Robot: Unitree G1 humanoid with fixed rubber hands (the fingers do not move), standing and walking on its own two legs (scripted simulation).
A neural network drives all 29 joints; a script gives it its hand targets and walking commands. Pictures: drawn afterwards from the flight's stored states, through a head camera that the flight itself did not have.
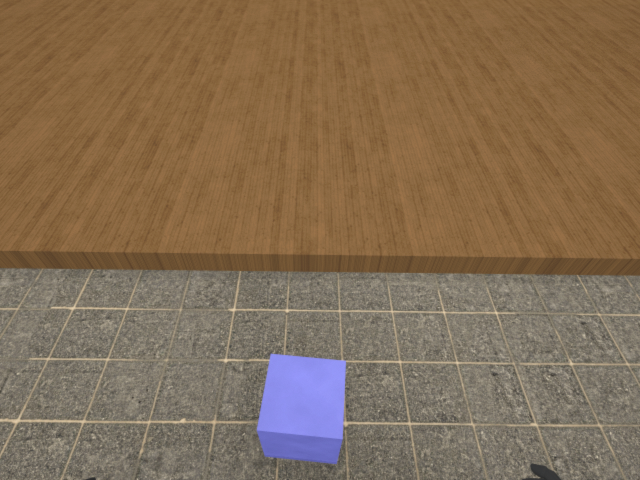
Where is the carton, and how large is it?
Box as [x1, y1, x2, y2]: [257, 354, 345, 463]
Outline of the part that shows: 271,354 257,426 257,432 264,455 336,463 342,439 345,361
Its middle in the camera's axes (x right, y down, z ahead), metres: -0.04 +0.48 +1.09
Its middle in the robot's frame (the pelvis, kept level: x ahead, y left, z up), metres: +0.43 +0.02 -0.66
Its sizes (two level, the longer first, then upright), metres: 0.210 0.200 0.250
